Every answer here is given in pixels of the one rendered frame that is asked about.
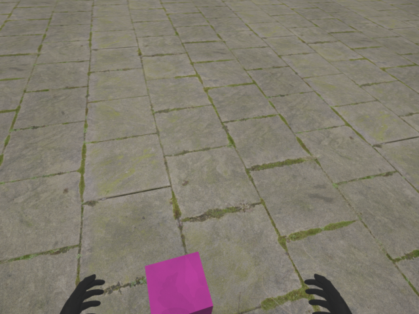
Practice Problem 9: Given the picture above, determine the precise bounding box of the right robot hand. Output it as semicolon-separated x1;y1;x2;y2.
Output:
304;274;352;314

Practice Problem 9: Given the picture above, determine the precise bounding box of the carton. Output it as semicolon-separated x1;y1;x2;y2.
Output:
145;252;213;314

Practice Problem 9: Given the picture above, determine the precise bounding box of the left robot hand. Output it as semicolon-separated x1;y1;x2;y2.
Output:
60;274;105;314

